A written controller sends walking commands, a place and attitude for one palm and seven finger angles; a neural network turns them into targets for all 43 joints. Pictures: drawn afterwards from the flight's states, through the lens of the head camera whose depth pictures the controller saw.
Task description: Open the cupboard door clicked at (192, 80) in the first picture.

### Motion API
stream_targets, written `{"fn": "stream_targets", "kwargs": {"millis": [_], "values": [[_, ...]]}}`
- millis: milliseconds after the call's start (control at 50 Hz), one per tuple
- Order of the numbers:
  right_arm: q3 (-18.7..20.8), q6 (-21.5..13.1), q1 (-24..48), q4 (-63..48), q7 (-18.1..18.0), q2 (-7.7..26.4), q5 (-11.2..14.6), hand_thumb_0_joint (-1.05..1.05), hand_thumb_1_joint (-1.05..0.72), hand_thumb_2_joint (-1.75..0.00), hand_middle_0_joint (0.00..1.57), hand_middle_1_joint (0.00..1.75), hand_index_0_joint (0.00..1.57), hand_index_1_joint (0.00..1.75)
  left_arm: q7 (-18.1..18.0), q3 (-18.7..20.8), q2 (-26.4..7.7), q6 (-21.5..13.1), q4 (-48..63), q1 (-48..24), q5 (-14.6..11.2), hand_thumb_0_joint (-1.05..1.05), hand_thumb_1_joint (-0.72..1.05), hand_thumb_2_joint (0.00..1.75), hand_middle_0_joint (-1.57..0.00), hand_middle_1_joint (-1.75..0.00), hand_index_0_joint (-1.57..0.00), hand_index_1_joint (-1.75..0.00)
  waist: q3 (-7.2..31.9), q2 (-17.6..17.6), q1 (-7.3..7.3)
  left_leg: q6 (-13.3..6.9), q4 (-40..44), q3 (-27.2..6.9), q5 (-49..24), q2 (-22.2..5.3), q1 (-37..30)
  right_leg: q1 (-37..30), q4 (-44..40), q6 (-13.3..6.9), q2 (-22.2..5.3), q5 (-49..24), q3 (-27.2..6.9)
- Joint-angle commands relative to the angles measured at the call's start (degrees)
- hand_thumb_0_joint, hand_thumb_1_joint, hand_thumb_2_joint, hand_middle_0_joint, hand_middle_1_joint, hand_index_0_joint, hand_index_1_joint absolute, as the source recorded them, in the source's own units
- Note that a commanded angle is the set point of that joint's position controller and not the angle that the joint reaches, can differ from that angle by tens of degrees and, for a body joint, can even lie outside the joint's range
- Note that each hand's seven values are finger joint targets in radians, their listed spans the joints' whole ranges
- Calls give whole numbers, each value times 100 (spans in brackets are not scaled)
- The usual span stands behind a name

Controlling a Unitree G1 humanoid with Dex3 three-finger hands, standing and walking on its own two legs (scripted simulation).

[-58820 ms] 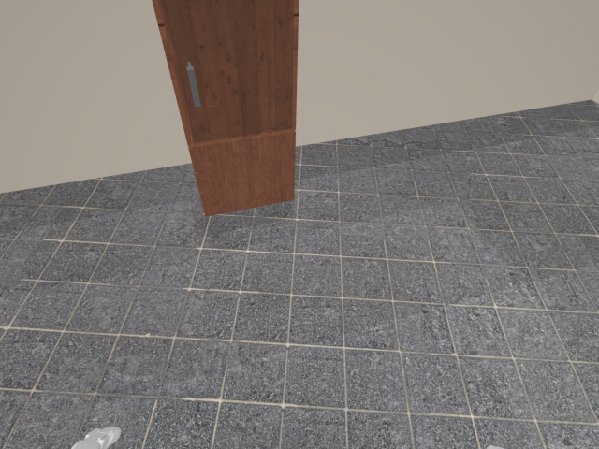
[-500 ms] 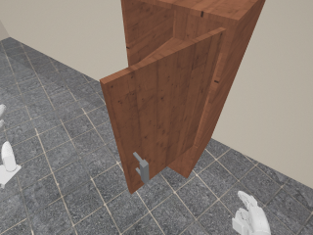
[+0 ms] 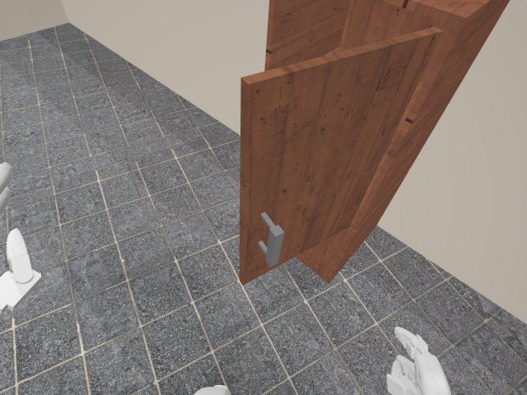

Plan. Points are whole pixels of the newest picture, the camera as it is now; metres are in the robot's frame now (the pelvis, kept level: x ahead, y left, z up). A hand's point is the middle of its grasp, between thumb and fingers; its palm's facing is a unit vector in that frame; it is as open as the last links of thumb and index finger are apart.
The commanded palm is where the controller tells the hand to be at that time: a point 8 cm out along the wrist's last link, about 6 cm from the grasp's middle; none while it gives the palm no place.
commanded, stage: step back with the hand held close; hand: left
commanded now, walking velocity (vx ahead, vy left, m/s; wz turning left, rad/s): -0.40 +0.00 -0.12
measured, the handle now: (268, 239) +0.43 +0.02 -0.10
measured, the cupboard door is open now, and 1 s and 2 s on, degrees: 74 74 74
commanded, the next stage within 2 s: stop stepping back and stand still in 0.16 s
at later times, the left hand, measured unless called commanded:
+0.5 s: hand out of the picture +0.09 +0.21 +0.17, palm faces +0.20 -0.84 -0.51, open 7.4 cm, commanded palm +0.03 +0.27 +0.19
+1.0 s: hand out of the picture +0.02 +0.18 +0.19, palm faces +0.29 -0.80 -0.52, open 7.4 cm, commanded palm -0.01 +0.23 +0.19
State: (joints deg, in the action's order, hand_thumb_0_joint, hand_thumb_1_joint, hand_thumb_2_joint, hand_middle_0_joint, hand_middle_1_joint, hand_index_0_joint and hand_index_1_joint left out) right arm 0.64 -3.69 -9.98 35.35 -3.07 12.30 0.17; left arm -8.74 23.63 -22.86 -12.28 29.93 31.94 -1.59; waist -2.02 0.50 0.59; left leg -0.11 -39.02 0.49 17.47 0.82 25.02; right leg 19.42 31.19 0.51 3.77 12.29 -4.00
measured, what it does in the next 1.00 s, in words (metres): walks backwards: right foot, then left foot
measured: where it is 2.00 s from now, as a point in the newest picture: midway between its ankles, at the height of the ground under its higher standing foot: outside the picture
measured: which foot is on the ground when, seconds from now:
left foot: down 0.00-0.44, up 0.46-0.62, down 0.64-0.86, up 0.88-1.00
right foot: down 0.00-0.04, up 0.06-0.44, down 0.46-0.68, up 0.70-0.82, down 0.84-1.00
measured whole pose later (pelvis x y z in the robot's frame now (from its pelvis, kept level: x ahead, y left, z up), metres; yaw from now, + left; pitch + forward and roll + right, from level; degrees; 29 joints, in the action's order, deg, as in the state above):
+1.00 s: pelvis -0.20 -0.04 +0.01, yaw -10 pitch -1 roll +3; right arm -0.3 -5.3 -16.4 40.1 -4.2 11.3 -0.2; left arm -8.4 24.0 -23.7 -13.7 27.4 35.4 -1.2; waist 2.1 0.8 -0.5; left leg 1.1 -57.3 0.6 17.9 0.1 27.6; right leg 15.2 31.3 -5.9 2.0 15.4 3.9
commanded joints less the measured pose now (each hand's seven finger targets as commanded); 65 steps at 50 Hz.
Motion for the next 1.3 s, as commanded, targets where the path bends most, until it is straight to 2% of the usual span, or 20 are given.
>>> {"fn": "stream_targets", "kwargs": {"millis": [0,60,80,160,360,420,460,520,600,640,680,720,780,820,840,860,980,1100,1200,1280], "values": [[243,-297,595,-952,-191,806,22,0,-90,-90,20,30,20,30,-122,835,-1380,-346,1547,-681,-32,0,90,90,-20,-30,-20,-30,767,-925,-92,-224,1844,-859,-1600,-826,-876,62,78,51,-186,-840,-81],[314,-524,534,-950,-141,755,-160,0,-90,-90,20,30,20,30,-67,1225,-1564,-467,1584,-351,-23,0,90,90,-20,-30,-20,-30,1430,-2083,51,-842,2841,-1807,-1096,-2140,100,-837,3236,64,308,1731,33],[315,-559,481,-908,-84,670,-183,0,-90,-90,20,30,20,30,-60,1102,-1373,-441,1698,-419,-32,0,90,90,-20,-30,-20,-30,1299,-1544,-3,-876,2791,-1802,-569,-2209,343,-774,3790,24,211,1644,-123],[359,-632,524,-757,-1,712,-70,0,-90,-90,20,30,20,30,-87,790,-1040,-258,1530,-150,-147,0,90,90,-20,-30,-20,-30,1300,-763,47,-740,2334,-861,-1726,-1812,-1311,299,3150,80,15,1624,233],[156,-540,415,-936,19,571,-95,0,-90,-90,20,30,20,30,-84,1145,-1532,-85,1852,264,-341,0,90,90,-20,-30,-20,-30,1722,-1818,17,394,3059,-3,738,-645,-1508,-1402,-964,-310,435,1840,1419],[17,-278,513,-910,47,431,-101,0,-90,-90,20,30,20,30,-57,1543,-1990,-246,2195,624,-384,0,90,90,-20,-30,-20,-30,1209,276,-5,184,-351,240,-354,-129,-1550,384,-2385,-808,-1672,1016,-669],[-68,-304,567,-944,97,533,-147,0,-90,-90,20,30,20,30,-205,1975,-2438,-350,2478,227,-376,0,90,90,-20,-30,-20,-30,1218,320,41,169,-1601,-80,-9,-248,94,-236,-2036,-1278,-2590,-649,-1245],[89,-387,316,-736,5,590,54,0,-90,-90,20,30,20,30,-153,1262,-1524,-184,1379,-47,-290,0,90,90,-20,-30,-20,-30,598,501,-189,80,-874,51,-361,-419,749,-1311,-1103,-888,-1899,-2286,-496],[144,-511,49,-415,-254,769,65,0,-90,-90,20,30,20,30,-158,648,-1131,-89,-28,-982,-149,0,90,90,-20,-30,-20,-30,342,-295,-372,-351,1023,270,-407,-92,-1687,-30,451,-275,-1231,-1741,269],[169,-525,-90,-492,-256,921,61,0,-90,-90,20,30,20,30,-166,572,-1111,-146,-53,-1350,-115,0,90,90,-20,-30,-20,-30,530,-1468,-335,-1312,1618,-2230,-1146,-1651,-2259,1059,2272,243,-392,678,618],[114,-616,-57,-449,-207,706,-99,0,-90,-90,20,30,20,30,-153,658,-1326,-205,87,-1086,-22,0,90,90,-20,-30,-20,-30,410,-842,-237,-1687,2269,-3310,-1041,-2140,-1740,1339,3217,14,-449,2033,169],[186,-644,261,-452,-136,729,-44,0,-90,-90,20,30,20,30,-87,643,-1210,-166,433,-714,-46,0,90,90,-20,-30,-20,-30,347,-114,-110,-1231,2497,-2064,309,-1749,-208,-106,2363,-36,-577,1862,217],[122,-643,504,-729,-138,685,40,0,-90,-90,20,30,20,30,-163,915,-1367,-174,1148,121,-86,0,90,90,-20,-30,-20,-30,550,-1041,17,-543,2394,-535,1879,-996,1278,-2159,759,-83,-342,1084,932],[117,-571,497,-892,-115,549,18,0,-90,-90,20,30,20,30,-190,1130,-1532,-239,1333,316,7,0,90,90,-20,-30,-20,-30,249,-442,7,-151,714,191,1697,-300,1615,-1734,-602,-354,-958,1846,-172],[169,-503,476,-877,-98,489,4,0,-90,-90,20,30,20,30,-192,1209,-1613,-220,1349,230,2,0,90,90,-20,-30,-20,-30,118,724,-6,24,-1081,250,1263,38,1141,-372,-2096,-770,-2027,3224,-2138],[151,-484,468,-780,-102,589,-71,0,-90,-90,20,30,20,30,-231,1328,-1762,-242,1471,-199,-4,0,90,90,-20,-30,-20,-30,-10,734,-29,117,-2196,-121,992,49,973,420,-2729,-995,-2612,3670,-3115],[138,-509,123,-430,-261,488,-6,0,-90,-90,20,30,20,30,-151,845,-1109,-394,-345,-590,-14,0,90,90,-20,-30,-20,-30,184,321,-203,84,-1238,38,-62,-236,134,-171,-1902,-380,-1537,823,-739],[145,-683,186,-506,-225,608,12,0,-90,-90,20,30,20,30,-186,225,-664,-272,-236,-764,41,0,90,90,-20,-30,-20,-30,526,849,11,-230,1092,323,29,-40,-802,-1236,-1805,113,-1313,-174,-515],[219,-612,298,-797,-156,793,35,0,-90,-90,20,30,20,30,-253,509,-1116,-352,1286,-854,41,0,90,90,-20,-30,-20,-30,1150,-339,48,-403,1644,-388,-1924,-791,-1796,-1432,-953,386,-855,-1474,-186],[114,-585,295,-910,-143,602,10,0,-90,-90,20,30,20,30,-253,844,-1316,-299,1537,-388,25,0,90,90,-20,-30,-20,-30,1059,-1268,-36,-134,1544,-174,-1987,-583,-1125,-1866,-711,-76,-756,-1893,-15]]}}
